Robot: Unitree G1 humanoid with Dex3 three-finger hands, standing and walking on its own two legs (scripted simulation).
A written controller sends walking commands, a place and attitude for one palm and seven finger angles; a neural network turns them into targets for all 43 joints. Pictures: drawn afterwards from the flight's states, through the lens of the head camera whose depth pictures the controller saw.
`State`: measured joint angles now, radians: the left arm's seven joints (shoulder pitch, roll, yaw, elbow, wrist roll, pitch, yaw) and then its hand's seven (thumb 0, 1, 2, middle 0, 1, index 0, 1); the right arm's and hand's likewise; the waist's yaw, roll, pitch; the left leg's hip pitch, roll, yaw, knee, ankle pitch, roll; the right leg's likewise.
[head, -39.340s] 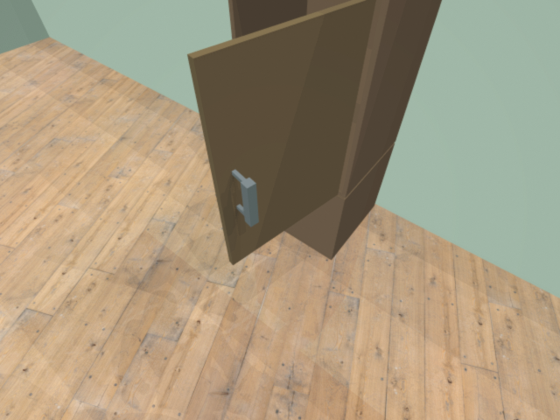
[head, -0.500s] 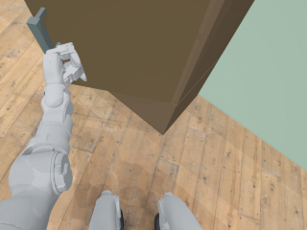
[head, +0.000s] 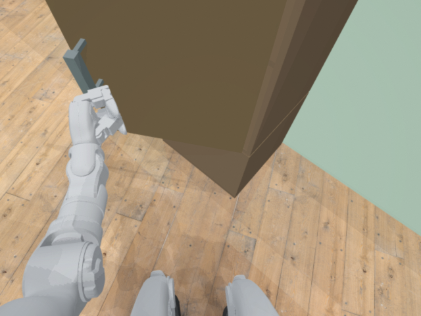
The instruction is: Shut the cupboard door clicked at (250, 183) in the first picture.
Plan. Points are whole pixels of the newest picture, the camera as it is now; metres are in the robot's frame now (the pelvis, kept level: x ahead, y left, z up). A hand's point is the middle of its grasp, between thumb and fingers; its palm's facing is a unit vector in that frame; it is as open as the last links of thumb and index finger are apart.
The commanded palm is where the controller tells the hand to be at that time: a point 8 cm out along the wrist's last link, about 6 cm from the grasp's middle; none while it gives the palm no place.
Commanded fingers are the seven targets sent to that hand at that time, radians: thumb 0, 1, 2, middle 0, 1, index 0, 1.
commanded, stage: draw the hand back to the body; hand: left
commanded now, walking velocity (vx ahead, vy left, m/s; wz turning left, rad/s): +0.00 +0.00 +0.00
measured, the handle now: (87, 71) +0.63 +0.24 +0.03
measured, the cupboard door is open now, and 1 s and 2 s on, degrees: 30 30 30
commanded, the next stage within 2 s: step back with the hand held close in 1.42 s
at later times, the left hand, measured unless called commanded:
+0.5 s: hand (45, 166) +0.33 +0.20 +0.15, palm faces +0.17 -0.96 -0.22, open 3.1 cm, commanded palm +0.29 +0.25 +0.18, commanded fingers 0.00 0.90 0.90 -0.92 -1.08 -0.92 -1.08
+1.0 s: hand out of the picture +0.23 +0.27 +0.25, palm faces +0.46 -0.79 -0.40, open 5.7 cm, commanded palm +0.18 +0.31 +0.28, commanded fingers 0.00 0.90 0.90 -0.23 -0.33 -0.23 -0.33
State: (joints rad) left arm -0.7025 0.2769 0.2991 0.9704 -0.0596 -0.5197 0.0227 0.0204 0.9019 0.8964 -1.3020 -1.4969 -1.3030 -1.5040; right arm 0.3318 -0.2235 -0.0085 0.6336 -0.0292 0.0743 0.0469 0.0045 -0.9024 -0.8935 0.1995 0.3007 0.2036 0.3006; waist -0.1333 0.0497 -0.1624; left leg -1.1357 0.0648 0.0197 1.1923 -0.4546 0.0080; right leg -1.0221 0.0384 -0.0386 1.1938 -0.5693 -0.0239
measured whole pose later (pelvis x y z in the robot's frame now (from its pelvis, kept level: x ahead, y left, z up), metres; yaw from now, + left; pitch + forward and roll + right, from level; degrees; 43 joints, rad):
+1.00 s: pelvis +0.05 +0.00 +0.11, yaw +2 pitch -2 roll +0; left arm 0.42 0.35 0.30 -0.30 -0.07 -0.05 0.11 0.02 0.90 0.90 -0.50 -0.61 -0.50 -0.62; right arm 0.20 -0.22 0.04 0.61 0.02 -0.05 -0.07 0.01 -0.90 -0.89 0.20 0.30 0.20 0.30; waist 0.07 0.07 -0.03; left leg -0.18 0.00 0.04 0.44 -0.22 0.01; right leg -0.06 0.00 -0.02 0.41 -0.31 -0.01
